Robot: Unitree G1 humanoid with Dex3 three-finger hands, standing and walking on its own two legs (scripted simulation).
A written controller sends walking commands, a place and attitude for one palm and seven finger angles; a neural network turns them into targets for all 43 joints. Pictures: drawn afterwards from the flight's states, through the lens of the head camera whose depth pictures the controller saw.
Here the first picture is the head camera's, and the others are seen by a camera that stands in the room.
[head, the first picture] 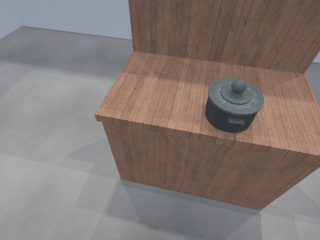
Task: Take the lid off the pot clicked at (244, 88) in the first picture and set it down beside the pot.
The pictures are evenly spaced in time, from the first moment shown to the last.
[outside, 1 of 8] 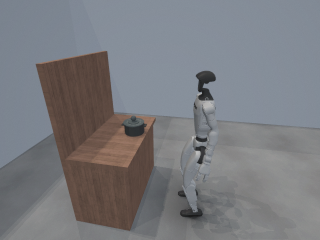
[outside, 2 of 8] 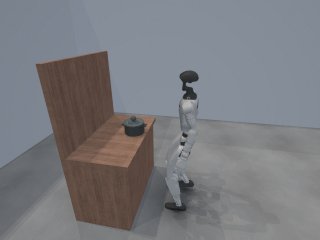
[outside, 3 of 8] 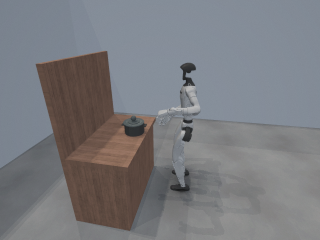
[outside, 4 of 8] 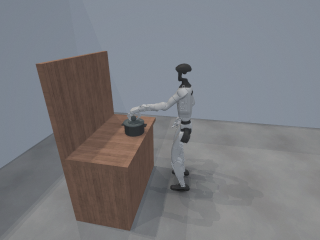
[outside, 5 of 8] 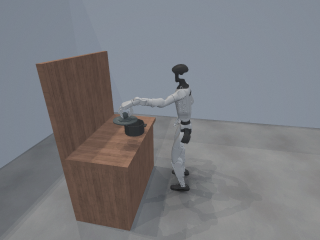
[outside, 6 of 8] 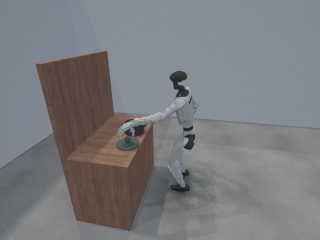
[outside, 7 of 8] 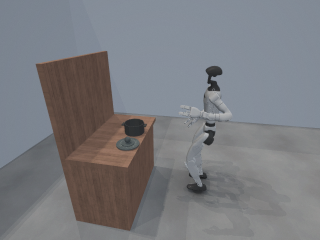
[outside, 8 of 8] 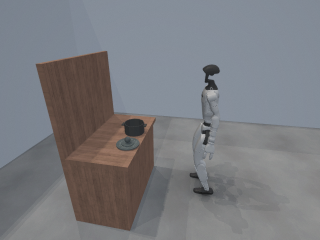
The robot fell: no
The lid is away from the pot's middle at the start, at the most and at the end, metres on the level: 0.00 0.25 0.23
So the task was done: yes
